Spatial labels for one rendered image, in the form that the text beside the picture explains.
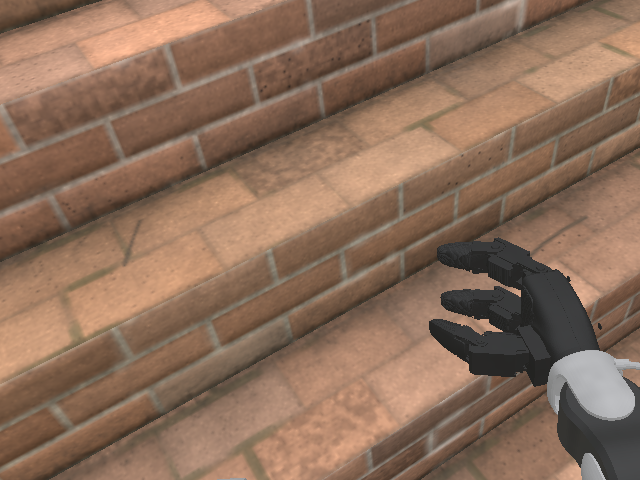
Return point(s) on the right robot hand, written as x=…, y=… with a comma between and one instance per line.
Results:
x=545, y=324

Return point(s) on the right robot forearm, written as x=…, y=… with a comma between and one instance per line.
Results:
x=598, y=415

